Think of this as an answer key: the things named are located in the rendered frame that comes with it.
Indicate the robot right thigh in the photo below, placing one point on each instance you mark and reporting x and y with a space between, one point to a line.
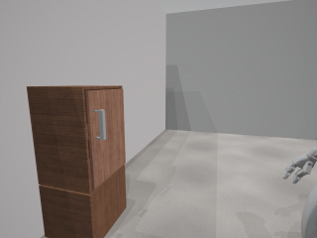
309 216

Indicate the right robot forearm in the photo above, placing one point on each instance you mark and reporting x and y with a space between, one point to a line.
312 154

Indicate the robot right hand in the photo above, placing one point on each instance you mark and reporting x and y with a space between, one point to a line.
304 163

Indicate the cupboard door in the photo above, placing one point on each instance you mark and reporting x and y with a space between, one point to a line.
106 156

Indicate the handle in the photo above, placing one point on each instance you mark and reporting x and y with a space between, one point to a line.
102 124

